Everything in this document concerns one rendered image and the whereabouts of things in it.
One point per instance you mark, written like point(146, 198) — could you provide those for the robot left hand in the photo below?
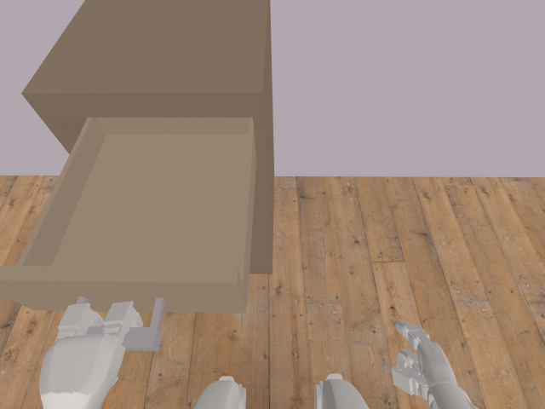
point(78, 371)

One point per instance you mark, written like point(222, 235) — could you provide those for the cabinet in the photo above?
point(167, 59)

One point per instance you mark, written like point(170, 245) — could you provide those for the robot left thigh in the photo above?
point(223, 394)

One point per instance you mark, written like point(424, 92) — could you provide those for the robot right forearm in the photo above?
point(448, 396)

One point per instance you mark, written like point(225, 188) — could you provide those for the drawer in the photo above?
point(145, 208)

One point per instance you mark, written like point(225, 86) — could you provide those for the robot right hand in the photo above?
point(415, 374)

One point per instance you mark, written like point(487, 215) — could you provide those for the handle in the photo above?
point(138, 338)

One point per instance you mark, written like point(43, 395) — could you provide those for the robot thigh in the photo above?
point(223, 394)
point(337, 394)

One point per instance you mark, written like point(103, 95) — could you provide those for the robot right thigh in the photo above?
point(337, 394)

